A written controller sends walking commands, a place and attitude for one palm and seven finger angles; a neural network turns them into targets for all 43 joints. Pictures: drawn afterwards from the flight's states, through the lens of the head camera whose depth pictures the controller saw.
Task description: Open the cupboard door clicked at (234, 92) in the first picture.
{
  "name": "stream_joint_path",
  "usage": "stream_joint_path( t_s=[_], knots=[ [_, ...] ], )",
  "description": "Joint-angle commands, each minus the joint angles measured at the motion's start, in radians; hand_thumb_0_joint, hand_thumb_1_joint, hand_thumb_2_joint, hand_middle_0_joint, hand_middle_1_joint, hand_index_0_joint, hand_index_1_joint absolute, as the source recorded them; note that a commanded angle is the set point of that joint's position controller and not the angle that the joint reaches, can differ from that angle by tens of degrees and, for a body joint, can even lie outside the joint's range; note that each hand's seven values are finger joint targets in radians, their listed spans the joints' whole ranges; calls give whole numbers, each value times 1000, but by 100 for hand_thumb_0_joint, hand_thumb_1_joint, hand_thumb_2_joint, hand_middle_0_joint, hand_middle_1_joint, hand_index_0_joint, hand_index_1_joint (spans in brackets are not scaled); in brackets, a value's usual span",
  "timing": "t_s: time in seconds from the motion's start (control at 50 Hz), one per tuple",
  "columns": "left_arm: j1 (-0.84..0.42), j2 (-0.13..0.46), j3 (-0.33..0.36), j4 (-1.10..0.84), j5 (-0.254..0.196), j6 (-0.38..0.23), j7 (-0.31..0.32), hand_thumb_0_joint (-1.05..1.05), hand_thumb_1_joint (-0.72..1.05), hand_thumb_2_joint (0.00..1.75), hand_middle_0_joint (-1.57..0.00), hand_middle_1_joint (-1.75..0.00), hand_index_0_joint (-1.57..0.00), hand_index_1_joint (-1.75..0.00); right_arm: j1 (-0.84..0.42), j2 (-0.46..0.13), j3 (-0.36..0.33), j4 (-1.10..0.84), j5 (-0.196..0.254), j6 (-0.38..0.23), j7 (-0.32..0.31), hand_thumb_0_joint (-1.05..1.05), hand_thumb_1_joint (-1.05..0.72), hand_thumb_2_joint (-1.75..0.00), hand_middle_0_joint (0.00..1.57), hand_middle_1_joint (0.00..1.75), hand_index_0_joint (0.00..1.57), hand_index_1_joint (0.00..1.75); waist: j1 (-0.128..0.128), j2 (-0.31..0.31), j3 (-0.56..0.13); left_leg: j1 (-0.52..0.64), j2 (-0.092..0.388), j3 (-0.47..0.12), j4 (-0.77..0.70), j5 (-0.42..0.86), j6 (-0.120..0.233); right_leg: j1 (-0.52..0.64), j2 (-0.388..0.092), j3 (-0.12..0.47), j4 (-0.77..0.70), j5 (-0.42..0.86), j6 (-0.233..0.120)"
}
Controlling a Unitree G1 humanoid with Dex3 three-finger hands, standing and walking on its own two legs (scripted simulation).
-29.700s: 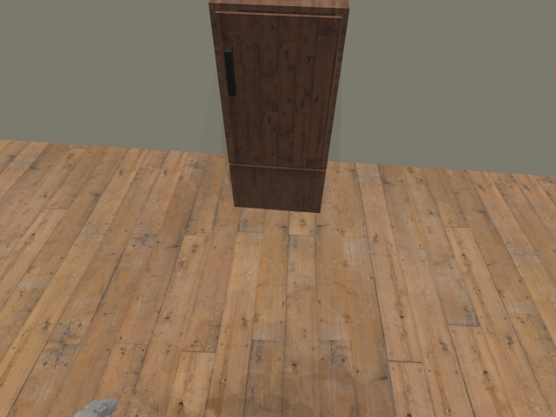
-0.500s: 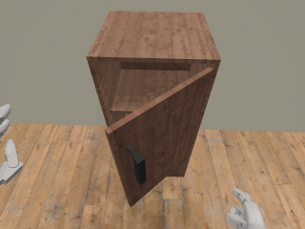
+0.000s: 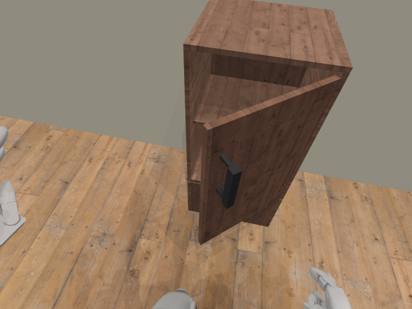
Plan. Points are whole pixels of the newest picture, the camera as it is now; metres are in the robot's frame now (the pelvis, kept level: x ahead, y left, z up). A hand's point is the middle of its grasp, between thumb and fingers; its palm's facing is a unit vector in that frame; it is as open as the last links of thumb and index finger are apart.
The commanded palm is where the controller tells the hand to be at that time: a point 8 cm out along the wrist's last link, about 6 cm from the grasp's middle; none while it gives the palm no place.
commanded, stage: step back with the hand held close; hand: left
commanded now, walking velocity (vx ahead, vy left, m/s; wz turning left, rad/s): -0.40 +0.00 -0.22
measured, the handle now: (226, 181) +0.41 -0.02 -0.03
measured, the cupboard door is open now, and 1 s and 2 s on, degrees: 43 43 43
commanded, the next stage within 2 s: stop stepping back and stand still in 0.14 s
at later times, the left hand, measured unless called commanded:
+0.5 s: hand (14, 271) +0.13 +0.23 +0.18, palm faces +0.22 -0.81 -0.54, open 7.4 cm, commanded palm +0.07 +0.28 +0.19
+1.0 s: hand out of the picture +0.07 +0.17 +0.18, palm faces +0.27 -0.82 -0.51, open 7.4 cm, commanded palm +0.04 +0.23 +0.19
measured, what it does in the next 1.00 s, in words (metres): walks backwards: left foot, then right foot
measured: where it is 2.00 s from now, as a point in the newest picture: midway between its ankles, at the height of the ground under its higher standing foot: outside the picture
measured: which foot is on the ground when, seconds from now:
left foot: up 0.00-0.06, down 0.08-0.50, up 0.52-0.64, down 0.66-0.90, up 0.92-1.00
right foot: down 0.00-0.08, up 0.10-0.48, down 0.50-0.72, up 0.74-0.86, down 0.88-1.00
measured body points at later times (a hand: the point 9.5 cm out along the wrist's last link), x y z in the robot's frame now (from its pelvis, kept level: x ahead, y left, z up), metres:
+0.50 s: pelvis -0.11 +0.00 +0.00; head -0.07 +0.03 +0.45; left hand +0.11 +0.27 +0.21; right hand +0.05 -0.23 -0.07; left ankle +0.04 +0.09 -0.72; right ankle -0.26 -0.05 -0.73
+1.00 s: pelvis -0.15 -0.04 +0.01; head -0.17 -0.05 +0.46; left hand +0.05 +0.22 +0.21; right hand -0.05 -0.29 -0.10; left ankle -0.10 +0.09 -0.67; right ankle -0.14 -0.09 -0.73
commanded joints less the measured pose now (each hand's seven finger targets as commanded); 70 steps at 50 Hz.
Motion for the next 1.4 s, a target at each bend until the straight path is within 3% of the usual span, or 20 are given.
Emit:
stream_joint_path(
  t_s=[0.0, 0.02, 0.06, 0.2, 0.36, 0.42, 0.5, 0.54, 0.6, 0.66, 0.7, 0.74, 0.82, 0.86, 0.9, 1.02, 1.12, 1.2, 1.28, 1.38],
  knots=[
    [-181, 148, 83, -113, 26, -29, 47, 0, 90, 90, -20, -30, -20, -30, -78, -98, -37, -135, -9, -37, -37, 0, -90, -90, 20, 30, 20, 30, -45, -167, -23, 333, 75, -37, -88, -72, 4, -329, -247, 218, -262, -226, -67],
    [-229, 146, 61, -131, 18, -31, 43, 0, 90, 90, -20, -30, -20, -30, -97, -116, -22, -134, 2, -44, -51, 0, -90, -90, 20, 30, 20, 30, -53, -59, 14, 332, 62, -21, -328, -14, 7, -292, -151, 154, -151, -177, -14],
    [-316, 164, 86, -180, 36, -53, 53, 0, 90, 90, -20, -30, -20, -30, -124, -149, -24, -139, -9, -80, -70, 0, -90, -90, 20, 30, 20, 30, -16, 297, -23, 52, 356, -340, -539, 104, 125, -53, 2, 39, 284, -205, 39],
    [-229, 113, 74, -297, 23, -51, 29, 0, 90, 90, -20, -30, -20, -30, -120, -121, -56, -140, -23, -133, -5, 0, -90, -90, 20, 30, 20, 30, -12, 83, -183, 178, 356, -236, -509, 21, 162, -89, 14, 44, 629, -265, 54],
    [-41, 145, 126, -222, -22, -28, 24, 0, 90, 90, -20, -30, -20, -30, -61, -95, -16, -139, -15, -152, 4, 0, -90, -90, 20, 30, 20, 30, -24, 310, -230, 357, 205, -113, -660, -211, -7, 108, 81, -145, 19, -381, 8],
    [54, 188, 165, -197, -39, -28, 9, 0, 90, 90, -20, -30, -20, -30, -59, -83, -2, -156, -7, -127, -4, 0, -90, -90, 20, 30, 20, 30, -16, 199, -252, 337, 108, 36, -514, -27, -49, 264, 28, -127, -291, -168, -27],
    [-11, 264, 240, -189, -42, -55, 25, 0, 90, 90, -20, -30, -20, -30, -86, -94, 14, -144, -12, -98, 3, 0, -90, -90, 20, 30, 20, 30, -9, -75, -238, 258, 79, 49, -89, 109, 1, 128, -303, 150, -287, 261, -82],
    [-62, 169, 145, -107, -31, -43, 23, 0, 90, 90, -20, -30, -20, -30, -87, -113, -8, -152, 26, -111, 3, 0, -90, -90, 20, 30, 20, 30, -4, -282, -174, 62, 55, 62, -19, 109, 21, 301, -265, 150, -190, 645, 10],
    [-183, 159, 98, -6, -1, -45, 28, 0, 90, 90, -20, -30, -20, -30, -93, -121, -2, -122, 32, -125, -20, 0, -90, -90, 20, 30, 20, 30, -21, -164, -75, 168, 25, 104, -155, 95, 61, 265, -253, 74, -61, 887, 41],
    [-324, 150, 49, 45, 12, -42, 18, 0, 90, 90, -20, -30, -20, -30, -33, -168, -18, -101, 27, -126, -31, 0, -90, -90, 20, 30, 20, 30, -63, 110, -128, 567, 161, -108, -242, 577, 183, -71, -105, -29, 304, 479, 132],
    [-366, 137, 28, 48, 24, -43, 20, 0, 90, 90, -20, -30, -20, -30, -45, -135, -17, -89, 9, -148, -17, 0, -90, -90, 20, 30, 20, 30, -37, 194, -56, 422, 344, -433, -451, 293, 273, -182, -49, 62, 500, -345, 76],
    [-307, 146, 42, 6, 34, -25, 18, 0, 90, 90, -20, -30, -20, -30, -98, -116, -13, -110, 8, -164, -17, 0, -90, -90, 20, 30, 20, 30, -14, 94, 66, 42, 290, -304, -612, -218, 185, 43, -85, 31, 386, -323, 24],
    [-105, 155, 112, -66, 26, -41, 31, 0, 90, 90, -20, -30, -20, -30, -101, -103, -16, -157, 17, -157, -24, 0, -90, -90, 20, 30, 20, 30, 7, 182, -14, -198, 174, -64, -559, -375, 74, 401, -48, -95, 89, -214, 17],
    [-59, 170, 140, -68, 35, -56, 32, 0, 90, 90, -20, -30, -20, -30, -89, -84, -23, -172, 12, -139, -19, 0, -90, -90, 20, 30, 20, 30, 4, -27, -18, -152, 65, 56, -216, -245, 15, 271, -173, 115, -164, -360, -34],
    [-130, 149, 115, -103, 30, -57, 32, 0, 90, 90, -20, -30, -20, -30, -86, -103, -33, -149, 1, -131, -15, 0, -90, -90, 20, 30, 20, 30, -14, -225, 19, -4, 25, -5, 275, -105, -17, -106, -417, 569, -465, -627, -113],
    [-204, 104, 78, 79, 38, -98, 49, 0, 90, 90, -20, -30, -20, -30, -53, -88, -11, -93, 0, -146, -45, 0, -90, -90, 20, 30, 20, 30, -29, -77, -74, 89, 69, 21, 27, 14, 1, 141, -271, 205, -285, -44, -56],
    [-210, 70, 31, 98, 40, -74, 54, 0, 90, 90, -20, -30, -20, -30, -72, -106, -18, -94, 4, -165, -44, 0, -90, -90, 20, 30, 20, 30, 6, -180, -109, 226, 47, 59, -265, 52, 42, 264, -239, 162, -245, 199, 22],
    [-191, 100, 45, -47, 31, -73, 47, 0, 90, 90, -20, -30, -20, -30, -81, -132, -28, -124, 11, -149, -30, 0, -90, -90, 20, 30, 20, 30, 8, -25, -162, 425, 162, -39, -366, 380, 72, 201, -157, 86, -158, 246, 87],
    [-138, 163, 113, -120, 31, -67, 45, 0, 90, 90, -20, -30, -20, -30, -77, -117, -22, -135, 12, -140, -25, 0, -90, -90, 20, 30, 20, 30, -5, 122, -157, 376, 120, 24, -339, 403, 34, 240, -132, 82, -152, 352, 52],
    [-93, 136, 109, -63, 14, -55, 47, 0, 90, 90, -20, -30, -20, -30, -72, -111, -21, -152, 16, -132, -18, 0, -90, -90, 20, 30, 20, 30, -10, 32, -138, 308, 102, 15, -344, 259, 19, 265, -136, 100, -203, 268, 38]
  ],
)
